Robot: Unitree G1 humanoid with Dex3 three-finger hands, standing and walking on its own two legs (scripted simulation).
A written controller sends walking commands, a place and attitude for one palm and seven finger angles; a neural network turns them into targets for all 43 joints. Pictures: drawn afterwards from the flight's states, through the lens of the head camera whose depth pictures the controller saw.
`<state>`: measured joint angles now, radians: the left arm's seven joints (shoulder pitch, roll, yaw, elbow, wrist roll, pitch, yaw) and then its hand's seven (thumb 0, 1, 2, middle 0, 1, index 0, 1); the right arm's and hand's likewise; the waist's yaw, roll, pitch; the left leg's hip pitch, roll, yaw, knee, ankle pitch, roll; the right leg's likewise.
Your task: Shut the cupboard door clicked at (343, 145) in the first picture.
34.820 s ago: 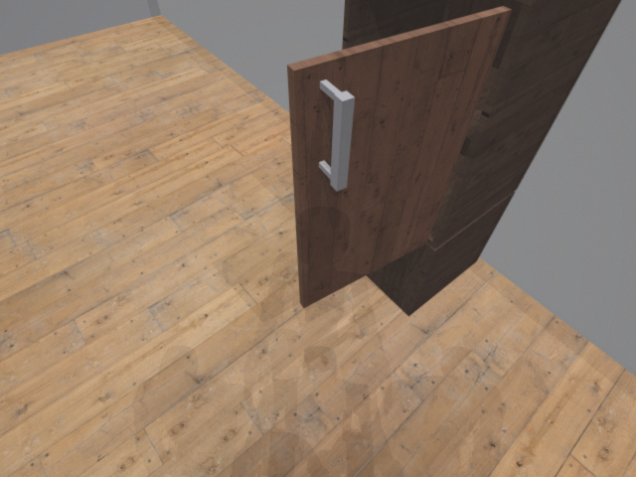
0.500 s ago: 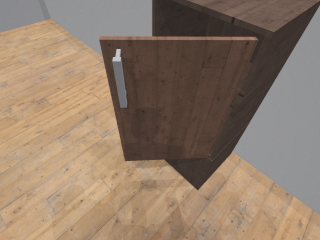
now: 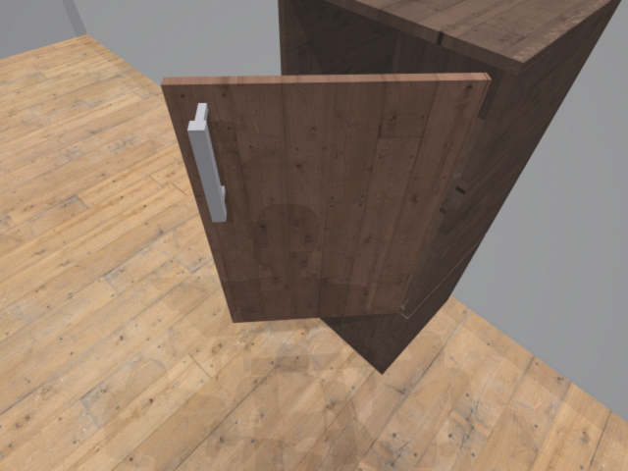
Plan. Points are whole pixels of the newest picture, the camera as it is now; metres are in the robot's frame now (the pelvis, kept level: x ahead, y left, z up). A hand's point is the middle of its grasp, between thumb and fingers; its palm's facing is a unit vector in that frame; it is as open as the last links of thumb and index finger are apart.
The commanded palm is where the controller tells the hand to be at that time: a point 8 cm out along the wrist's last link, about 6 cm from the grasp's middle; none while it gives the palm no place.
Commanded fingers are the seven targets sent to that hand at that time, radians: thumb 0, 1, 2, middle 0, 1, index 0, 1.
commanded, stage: come to a stop and stand still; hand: left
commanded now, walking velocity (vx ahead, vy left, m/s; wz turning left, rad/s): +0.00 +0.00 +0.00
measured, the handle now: (211, 166) +0.45 +0.17 +0.15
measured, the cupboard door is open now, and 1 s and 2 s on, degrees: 49 49 49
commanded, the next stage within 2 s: look again from close up in 0.02 s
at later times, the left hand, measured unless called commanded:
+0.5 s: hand out of the picture +0.03 +0.18 -0.17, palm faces +0.01 -0.97 -0.22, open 7.4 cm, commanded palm none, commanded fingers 0.00 0.90 0.90 -0.20 -0.30 -0.20 -0.30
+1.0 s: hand (183, 400) +0.19 +0.16 +0.03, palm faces +0.14 -0.99 -0.02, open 6.9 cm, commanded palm +0.10 +0.22 -0.03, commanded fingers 0.00 0.90 0.90 -0.46 -0.58 -0.46 -0.58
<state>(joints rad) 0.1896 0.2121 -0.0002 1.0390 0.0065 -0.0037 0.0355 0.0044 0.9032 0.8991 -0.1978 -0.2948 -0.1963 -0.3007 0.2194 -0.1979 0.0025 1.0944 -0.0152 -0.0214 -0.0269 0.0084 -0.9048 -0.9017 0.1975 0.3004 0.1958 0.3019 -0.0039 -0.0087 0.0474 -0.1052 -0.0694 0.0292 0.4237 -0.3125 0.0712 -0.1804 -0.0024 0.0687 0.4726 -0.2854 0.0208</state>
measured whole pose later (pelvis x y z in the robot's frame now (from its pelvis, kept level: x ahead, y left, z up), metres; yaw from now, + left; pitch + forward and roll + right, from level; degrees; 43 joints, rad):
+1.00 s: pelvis -0.04 -0.03 -0.04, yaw +1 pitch +7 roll +2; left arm 0.31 0.16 0.16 0.14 -0.25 -0.48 -0.14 0.01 0.91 0.90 -0.29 -0.40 -0.29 -0.41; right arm 0.24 -0.22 -0.02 0.69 0.00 -0.29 0.00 0.01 -0.90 -0.90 0.20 0.30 0.20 0.30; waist -0.03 0.00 -0.12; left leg -0.50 -0.07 0.03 0.83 -0.44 0.03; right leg -0.59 -0.01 -0.03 0.87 -0.38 -0.04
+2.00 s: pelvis -0.02 +0.00 -0.02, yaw +3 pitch +3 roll -2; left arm 0.31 0.24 0.22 -0.32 -0.30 -0.05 -0.13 0.02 0.90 0.90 -1.19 -1.38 -1.19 -1.39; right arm 0.25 -0.22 0.07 0.55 0.04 -0.27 -0.07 0.02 -0.90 -0.90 0.20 0.30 0.20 0.30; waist 0.07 0.05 -0.08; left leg -0.35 -0.06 -0.02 0.73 -0.42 0.06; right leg -0.39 0.01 -0.07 0.68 -0.34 -0.02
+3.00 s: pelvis -0.04 -0.04 -0.01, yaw +3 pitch -3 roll +0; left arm 0.02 0.24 0.22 -0.18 -0.26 0.16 -0.09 0.02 0.90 0.90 -1.30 -1.50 -1.30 -1.50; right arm 0.21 -0.24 0.07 0.63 0.06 -0.21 -0.09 0.02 -0.90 -0.90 0.20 0.30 0.20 0.30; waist 0.06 0.06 -0.02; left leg -0.19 -0.03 -0.03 0.56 -0.32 0.02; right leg -0.24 0.04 -0.08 0.53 -0.25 -0.06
